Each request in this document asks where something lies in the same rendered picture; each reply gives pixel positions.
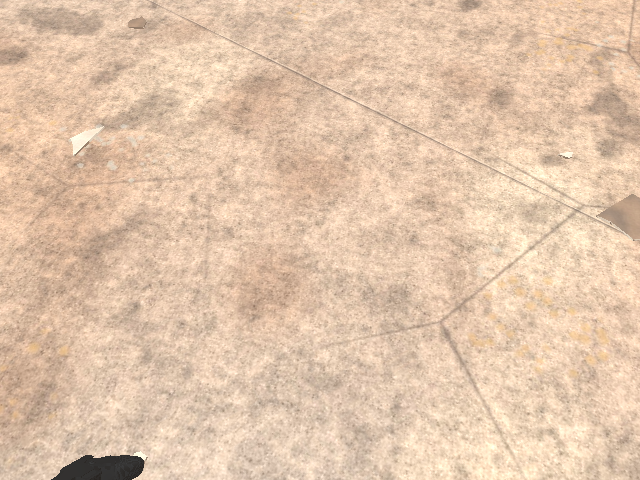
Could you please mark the robot left hand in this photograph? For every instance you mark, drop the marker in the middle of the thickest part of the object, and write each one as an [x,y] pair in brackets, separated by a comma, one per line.
[123,467]

